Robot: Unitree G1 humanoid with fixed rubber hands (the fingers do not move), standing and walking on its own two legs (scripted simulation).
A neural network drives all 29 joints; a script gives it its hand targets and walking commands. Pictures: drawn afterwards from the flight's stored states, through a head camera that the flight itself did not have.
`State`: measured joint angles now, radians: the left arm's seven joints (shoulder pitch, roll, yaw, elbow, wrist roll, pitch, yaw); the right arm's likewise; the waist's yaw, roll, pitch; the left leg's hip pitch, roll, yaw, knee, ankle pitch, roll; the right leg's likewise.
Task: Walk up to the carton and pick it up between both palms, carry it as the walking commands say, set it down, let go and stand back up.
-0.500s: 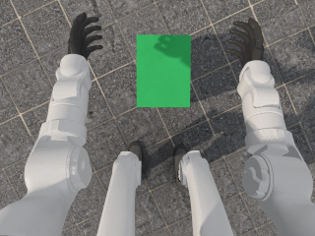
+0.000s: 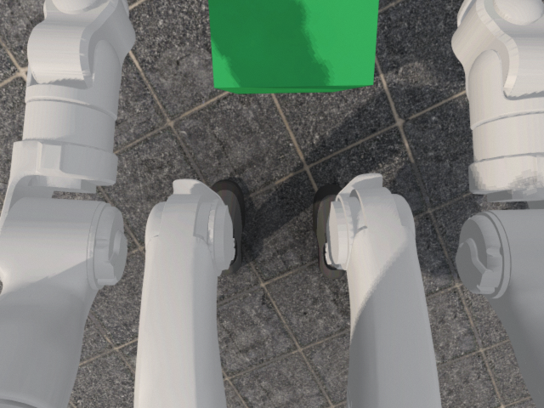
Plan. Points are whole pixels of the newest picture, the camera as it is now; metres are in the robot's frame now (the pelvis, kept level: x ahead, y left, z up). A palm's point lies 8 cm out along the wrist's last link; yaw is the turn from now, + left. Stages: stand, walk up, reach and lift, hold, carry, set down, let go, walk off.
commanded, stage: reach and lift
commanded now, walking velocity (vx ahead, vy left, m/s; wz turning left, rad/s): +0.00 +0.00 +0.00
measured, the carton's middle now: (287, 1) +0.56 -0.02 -0.33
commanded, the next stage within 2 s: none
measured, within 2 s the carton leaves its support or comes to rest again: leaves its support in 1.98 s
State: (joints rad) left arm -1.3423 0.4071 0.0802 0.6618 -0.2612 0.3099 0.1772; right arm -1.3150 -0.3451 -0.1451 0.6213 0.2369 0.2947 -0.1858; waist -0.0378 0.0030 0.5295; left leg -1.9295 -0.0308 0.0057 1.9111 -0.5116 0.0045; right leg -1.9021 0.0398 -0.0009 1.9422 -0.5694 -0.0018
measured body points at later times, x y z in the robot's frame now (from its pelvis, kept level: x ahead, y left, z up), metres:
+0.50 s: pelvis +0.00 -0.01 -0.10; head +0.37 -0.02 +0.13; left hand +0.56 +0.16 -0.28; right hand +0.55 -0.20 -0.29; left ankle +0.13 +0.11 -0.43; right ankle +0.12 -0.11 -0.43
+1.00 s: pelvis +0.01 -0.01 -0.10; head +0.38 -0.02 +0.14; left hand +0.58 +0.16 -0.28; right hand +0.55 -0.19 -0.28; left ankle +0.13 +0.11 -0.43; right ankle +0.12 -0.11 -0.43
